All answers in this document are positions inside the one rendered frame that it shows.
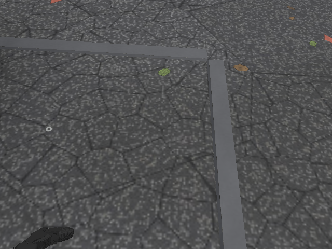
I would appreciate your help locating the left robot hand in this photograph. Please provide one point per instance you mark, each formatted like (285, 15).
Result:
(45, 237)

